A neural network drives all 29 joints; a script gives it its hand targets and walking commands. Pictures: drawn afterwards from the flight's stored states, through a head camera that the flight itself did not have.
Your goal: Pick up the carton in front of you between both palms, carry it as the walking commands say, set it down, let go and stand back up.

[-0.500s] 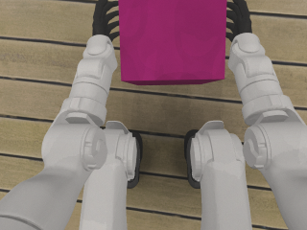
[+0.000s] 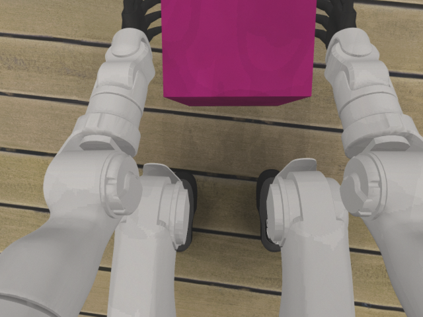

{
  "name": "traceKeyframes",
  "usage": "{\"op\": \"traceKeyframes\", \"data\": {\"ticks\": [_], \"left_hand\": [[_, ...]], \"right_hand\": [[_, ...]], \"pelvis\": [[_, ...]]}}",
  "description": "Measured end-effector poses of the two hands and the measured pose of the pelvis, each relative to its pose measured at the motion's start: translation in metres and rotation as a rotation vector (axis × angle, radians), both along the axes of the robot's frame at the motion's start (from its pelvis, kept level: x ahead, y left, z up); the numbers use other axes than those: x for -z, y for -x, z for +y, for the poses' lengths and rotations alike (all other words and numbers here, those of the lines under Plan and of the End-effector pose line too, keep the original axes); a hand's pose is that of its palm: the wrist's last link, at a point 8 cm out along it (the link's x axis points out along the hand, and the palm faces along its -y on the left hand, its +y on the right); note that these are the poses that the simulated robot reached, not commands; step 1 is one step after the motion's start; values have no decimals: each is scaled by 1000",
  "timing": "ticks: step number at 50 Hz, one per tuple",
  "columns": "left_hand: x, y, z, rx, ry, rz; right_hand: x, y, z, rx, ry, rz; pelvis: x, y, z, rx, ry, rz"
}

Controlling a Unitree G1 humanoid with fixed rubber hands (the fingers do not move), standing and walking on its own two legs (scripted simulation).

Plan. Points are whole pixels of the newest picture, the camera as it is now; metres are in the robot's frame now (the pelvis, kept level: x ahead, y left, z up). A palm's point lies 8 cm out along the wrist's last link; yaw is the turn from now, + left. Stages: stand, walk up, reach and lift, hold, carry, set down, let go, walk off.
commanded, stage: set down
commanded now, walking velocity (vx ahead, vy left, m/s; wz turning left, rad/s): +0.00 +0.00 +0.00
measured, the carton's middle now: (234, 47) +0.52 -0.03 -0.23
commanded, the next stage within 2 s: let go in 1.60 s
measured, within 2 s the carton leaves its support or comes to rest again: neither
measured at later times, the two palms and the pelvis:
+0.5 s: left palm (124, 47) +0.52 +0.15 -0.18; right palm (361, 43) +0.50 -0.24 -0.18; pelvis +0.01 -0.01 +0.00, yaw +0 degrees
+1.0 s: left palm out of the picture +0.53 +0.15 -0.02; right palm out of the picture +0.52 -0.24 -0.02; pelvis +0.02 +0.00 +0.09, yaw -1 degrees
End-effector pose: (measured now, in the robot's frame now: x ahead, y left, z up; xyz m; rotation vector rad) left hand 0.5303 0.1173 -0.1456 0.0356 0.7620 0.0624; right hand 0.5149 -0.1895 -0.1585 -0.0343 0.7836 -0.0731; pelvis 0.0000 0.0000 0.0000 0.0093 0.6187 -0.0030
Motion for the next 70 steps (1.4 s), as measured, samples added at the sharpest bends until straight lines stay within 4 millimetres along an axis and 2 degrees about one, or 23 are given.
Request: {"op": "traceKeyframes", "data": {"ticks": [15,18,23,26,30,34,37,46,59,70], "left_hand": [[3,0,3,30,0,-15],[13,5,10,19,-28,6],[30,12,31,-29,-55,24],[32,11,36,-32,-53,11],[24,3,35,-27,-40,-38],[2,-1,30,-24,-30,-94],[-23,0,26,-24,-30,-125],[-97,4,28,-44,-37,-111],[-166,3,31,-43,-46,-135],[-237,4,34,-34,-45,-136]], "right_hand": [[4,0,-3,-25,-13,-18],[12,4,-13,9,18,-16],[25,13,-39,78,56,5],[24,10,-49,90,60,-14],[12,0,-52,89,52,-63],[-10,-6,-48,78,42,-114],[-35,-6,-46,72,39,-142],[-110,-2,-50,81,44,-128],[-178,-4,-54,71,45,-151],[-251,-4,-61,61,40,-152]], "pelvis": [[-2,4,-3,2,-9,-24],[-3,4,-4,5,-13,-35],[-4,-2,-5,10,-13,-24],[-4,-6,-5,12,-12,-13],[-3,-11,-5,16,-12,4],[-8,-14,-5,19,-13,16],[-19,-16,-4,20,-14,28],[-74,-19,-4,23,-16,109],[-133,-25,-5,23,-16,186],[-195,-38,-6,29,-14,192]]}}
